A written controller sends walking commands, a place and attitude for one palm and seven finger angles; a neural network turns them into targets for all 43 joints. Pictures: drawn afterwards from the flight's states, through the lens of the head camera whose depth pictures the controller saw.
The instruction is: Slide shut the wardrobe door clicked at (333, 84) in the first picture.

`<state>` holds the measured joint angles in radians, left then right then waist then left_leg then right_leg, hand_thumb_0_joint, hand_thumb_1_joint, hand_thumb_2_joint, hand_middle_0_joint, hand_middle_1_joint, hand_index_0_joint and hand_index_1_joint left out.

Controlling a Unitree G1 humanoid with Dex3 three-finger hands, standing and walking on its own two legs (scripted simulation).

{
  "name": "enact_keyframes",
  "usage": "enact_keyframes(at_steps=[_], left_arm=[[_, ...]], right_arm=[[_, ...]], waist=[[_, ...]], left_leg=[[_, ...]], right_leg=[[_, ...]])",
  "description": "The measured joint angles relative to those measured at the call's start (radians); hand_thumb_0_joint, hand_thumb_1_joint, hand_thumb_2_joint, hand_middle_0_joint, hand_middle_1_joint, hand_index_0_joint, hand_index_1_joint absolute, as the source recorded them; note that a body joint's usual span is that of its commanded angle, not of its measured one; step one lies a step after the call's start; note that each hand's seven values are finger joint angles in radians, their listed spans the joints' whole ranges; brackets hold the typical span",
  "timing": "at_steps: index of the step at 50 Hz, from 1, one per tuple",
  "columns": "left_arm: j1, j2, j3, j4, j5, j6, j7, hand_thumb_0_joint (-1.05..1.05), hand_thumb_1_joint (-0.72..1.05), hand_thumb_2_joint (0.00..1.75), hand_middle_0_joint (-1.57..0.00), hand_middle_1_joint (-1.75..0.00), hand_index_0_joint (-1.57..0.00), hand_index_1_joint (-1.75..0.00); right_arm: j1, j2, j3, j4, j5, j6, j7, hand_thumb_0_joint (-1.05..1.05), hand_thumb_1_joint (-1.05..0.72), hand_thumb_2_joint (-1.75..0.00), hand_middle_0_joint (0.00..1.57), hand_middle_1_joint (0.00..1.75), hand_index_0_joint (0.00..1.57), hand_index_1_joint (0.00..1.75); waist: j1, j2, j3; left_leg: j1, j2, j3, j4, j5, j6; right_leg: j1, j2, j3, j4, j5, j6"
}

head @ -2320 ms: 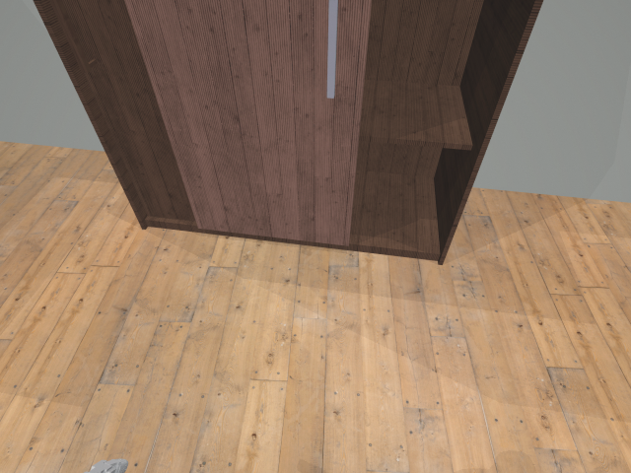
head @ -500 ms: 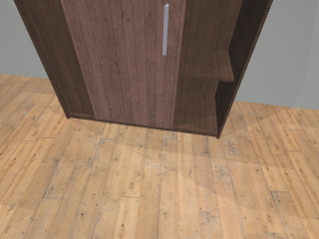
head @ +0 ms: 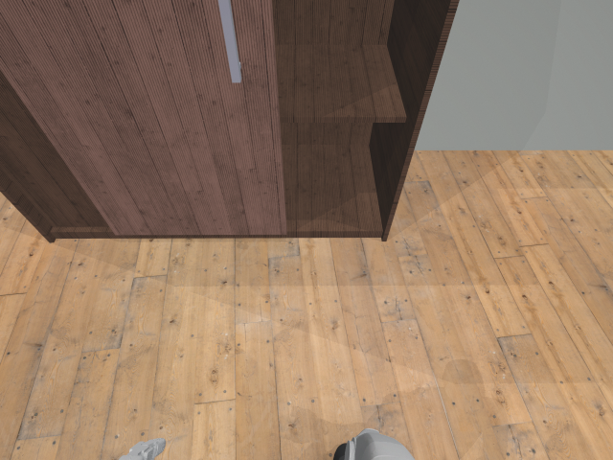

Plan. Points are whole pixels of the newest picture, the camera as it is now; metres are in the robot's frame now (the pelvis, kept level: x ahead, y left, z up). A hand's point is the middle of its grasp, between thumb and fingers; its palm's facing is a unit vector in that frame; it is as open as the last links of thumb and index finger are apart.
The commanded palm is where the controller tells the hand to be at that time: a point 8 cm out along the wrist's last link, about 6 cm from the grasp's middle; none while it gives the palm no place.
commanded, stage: walk to a spot facing it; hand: left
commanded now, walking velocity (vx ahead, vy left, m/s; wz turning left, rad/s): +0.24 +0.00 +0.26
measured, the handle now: (229, 20) +0.91 +0.19 +0.11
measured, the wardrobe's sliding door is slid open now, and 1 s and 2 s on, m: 0.38 0.38 0.38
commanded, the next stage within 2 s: take the last steps up to it in 0.02 s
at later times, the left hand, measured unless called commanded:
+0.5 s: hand out of the picture +0.12 +0.20 -0.16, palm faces +0.12 -0.99 -0.13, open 7.3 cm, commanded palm none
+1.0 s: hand (221, 288) +0.41 +0.17 -0.14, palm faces +0.08 -0.97 -0.22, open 7.2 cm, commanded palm none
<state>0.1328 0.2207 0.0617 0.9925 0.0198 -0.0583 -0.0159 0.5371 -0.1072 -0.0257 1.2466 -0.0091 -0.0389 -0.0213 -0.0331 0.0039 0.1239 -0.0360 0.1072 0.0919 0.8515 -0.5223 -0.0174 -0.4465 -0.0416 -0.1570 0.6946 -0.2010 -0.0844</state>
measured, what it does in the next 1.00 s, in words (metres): walks ahead: left foot, then right foot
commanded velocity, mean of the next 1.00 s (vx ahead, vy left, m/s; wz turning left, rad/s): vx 0.25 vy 0.01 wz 0.01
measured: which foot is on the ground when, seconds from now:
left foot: up 0.00-0.38, down 0.40-0.86, up 0.88-1.00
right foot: down 0.00-0.40, up 0.42-0.82, down 0.84-1.00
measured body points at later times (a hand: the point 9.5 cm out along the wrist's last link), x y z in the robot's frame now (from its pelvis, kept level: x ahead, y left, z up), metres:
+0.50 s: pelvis +0.17 +0.04 +0.02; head +0.18 +0.07 +0.47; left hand +0.12 +0.26 -0.15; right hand +0.26 -0.19 -0.11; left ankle +0.19 +0.12 -0.71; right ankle +0.11 -0.08 -0.64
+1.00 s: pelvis +0.35 -0.01 +0.02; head +0.35 -0.03 +0.47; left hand +0.40 +0.22 -0.12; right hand +0.31 -0.23 -0.14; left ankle +0.29 +0.12 -0.63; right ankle +0.39 -0.10 -0.71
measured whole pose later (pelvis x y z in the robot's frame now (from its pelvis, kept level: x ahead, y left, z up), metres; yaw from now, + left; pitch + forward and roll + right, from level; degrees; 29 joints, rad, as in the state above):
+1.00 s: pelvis +0.35 -0.01 +0.02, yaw +2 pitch -2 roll +0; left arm 0.21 0.15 0.05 1.03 0.02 -0.05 0.02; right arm 0.35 -0.14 -0.05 1.15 -0.02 0.00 -0.01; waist -0.03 0.04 0.05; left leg -0.39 0.10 0.06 1.14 -0.38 0.01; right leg -0.27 -0.03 -0.17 0.54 -0.23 -0.05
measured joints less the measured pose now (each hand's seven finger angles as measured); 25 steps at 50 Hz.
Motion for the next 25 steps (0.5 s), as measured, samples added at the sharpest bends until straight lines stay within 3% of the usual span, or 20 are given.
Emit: enact_keyframes(at_steps=[2,4,7,10,15,19,21,23,25], left_arm=[[-0.002,-0.005,-0.003,0.0,-0.007,-0.005,0.01,0.01,0.93,0.9,-0.2,-0.3,-0.2,-0.3],[0.009,-0.016,-0.01,0.011,-0.005,0.0,0.021,0.0,0.92,0.9,-0.19,-0.3,-0.2,-0.3],[0.041,-0.043,-0.02,0.037,0.001,0.007,0.033,0.0,0.92,0.9,-0.2,-0.3,-0.2,-0.3],[0.08,-0.046,-0.02,0.053,0.003,0.01,0.04,0.0,0.95,0.9,-0.2,-0.3,-0.2,-0.3],[0.148,-0.05,-0.029,0.071,0.008,0.008,0.026,0.0,0.94,0.9,-0.2,-0.3,-0.21,-0.3],[0.212,-0.049,-0.026,0.089,0.005,0.016,0.019,0.0,0.93,0.9,-0.2,-0.3,-0.21,-0.3],[0.237,-0.045,-0.021,0.103,0.0,0.028,0.015,0.0,0.92,0.9,-0.2,-0.3,-0.2,-0.3],[0.242,-0.043,-0.02,0.119,0.003,0.045,0.013,0.01,0.92,0.9,-0.2,-0.3,-0.2,-0.3],[0.234,-0.04,-0.015,0.127,0.005,0.05,0.008,0.01,0.92,0.9,-0.2,-0.3,-0.2,-0.3]], right_arm=[[-0.049,-0.011,-0.011,-0.017,0.002,0.015,0.003,0.01,-0.9,-0.9,0.2,0.3,0.21,0.3],[-0.109,-0.026,-0.021,-0.051,-0.007,0.023,0.005,0.01,-0.9,-0.9,0.2,0.29,0.21,0.3],[-0.19,-0.043,-0.032,-0.116,-0.016,0.027,0.006,0.01,-0.91,-0.9,0.2,0.29,0.2,0.3],[-0.254,-0.048,-0.035,-0.17,-0.018,0.028,0.01,0.0,-0.91,-0.9,0.2,0.29,0.2,0.29],[-0.326,-0.056,-0.038,-0.218,-0.018,0.023,0.025,0.0,-0.93,-0.9,0.2,0.29,0.2,0.29],[-0.344,-0.058,-0.029,-0.236,-0.018,0.004,0.034,0.0,-0.92,-0.9,0.2,0.29,0.2,0.29],[-0.349,-0.05,-0.023,-0.241,-0.023,-0.013,0.03,0.0,-0.92,-0.9,0.2,0.29,0.2,0.3],[-0.343,-0.038,-0.014,-0.244,-0.026,-0.027,0.02,0.0,-0.92,-0.9,0.2,0.29,0.2,0.3],[-0.32,-0.026,-0.015,-0.238,-0.019,-0.035,0.003,0.0,-0.92,-0.9,0.2,0.29,0.2,0.3]], waist=[[-0.005,0.005,0.0],[-0.011,0.008,-0.015],[-0.021,0.013,-0.054],[-0.012,0.012,-0.091],[0.028,-0.001,-0.12],[0.058,-0.017,-0.125],[0.062,-0.039,-0.118],[0.058,-0.051,-0.103],[0.051,-0.056,-0.095]], left_leg=[[-0.159,-0.005,-0.047,0.299,0.051,0.025],[-0.293,0.002,-0.056,0.414,0.128,0.033],[-0.436,0.018,-0.048,0.379,0.194,0.023],[-0.497,0.028,-0.029,0.245,0.24,0.009],[-0.454,0.021,0.004,-0.02,0.257,0.005],[-0.333,-0.003,0.032,-0.215,0.254,0.016],[-0.305,-0.025,0.048,-0.23,0.265,0.045],[-0.28,-0.038,0.066,-0.223,0.232,0.066],[-0.234,-0.052,0.076,-0.273,0.231,0.068]], right_leg=[[0.035,0.008,-0.015,0.007,-0.046,0.002],[0.084,0.018,-0.026,-0.043,-0.05,0.012],[0.153,0.03,-0.043,-0.132,-0.036,0.014],[0.21,0.04,-0.053,-0.203,-0.032,0.017],[0.284,0.043,-0.057,-0.254,-0.059,0.037],[0.32,0.03,-0.058,-0.213,-0.129,0.066],[0.286,0.003,-0.036,-0.086,-0.205,0.069],[0.191,0.001,0.023,0.169,-0.272,0.059],[0.095,-0.004,0.057,0.363,-0.233,0.057]])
